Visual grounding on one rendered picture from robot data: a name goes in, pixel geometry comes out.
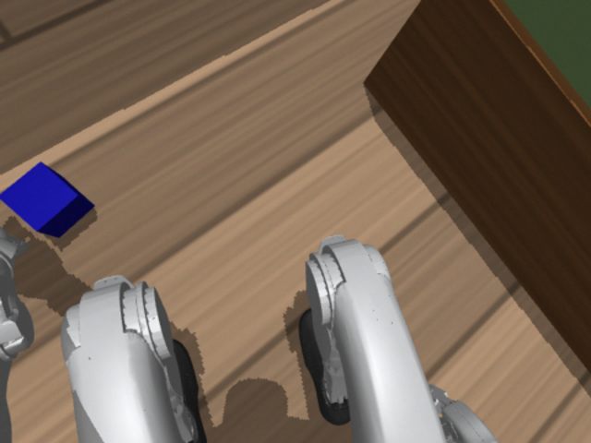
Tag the left robot hand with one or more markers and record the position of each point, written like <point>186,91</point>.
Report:
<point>22,246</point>

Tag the bed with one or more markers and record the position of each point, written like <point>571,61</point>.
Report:
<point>495,97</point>

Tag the left robot arm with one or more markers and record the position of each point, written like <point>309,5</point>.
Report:
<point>16,327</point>

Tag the cube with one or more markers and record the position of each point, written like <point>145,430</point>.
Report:
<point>46,201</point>

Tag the right robot hand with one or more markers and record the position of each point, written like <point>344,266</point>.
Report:
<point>460,424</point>

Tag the left robot foot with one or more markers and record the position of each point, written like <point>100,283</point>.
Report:
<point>190,390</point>

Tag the right robot foot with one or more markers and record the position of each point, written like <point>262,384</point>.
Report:
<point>334,413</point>

